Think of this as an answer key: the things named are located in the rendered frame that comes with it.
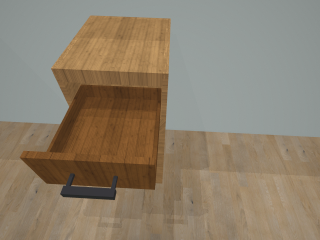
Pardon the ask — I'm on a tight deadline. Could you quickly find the drawer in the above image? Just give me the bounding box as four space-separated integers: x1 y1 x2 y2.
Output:
19 84 162 190

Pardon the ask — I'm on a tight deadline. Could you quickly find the cabinet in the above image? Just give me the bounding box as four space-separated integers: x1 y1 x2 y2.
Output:
51 15 171 184

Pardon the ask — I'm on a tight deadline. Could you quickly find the handle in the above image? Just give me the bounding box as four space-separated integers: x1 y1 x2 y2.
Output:
60 173 118 200

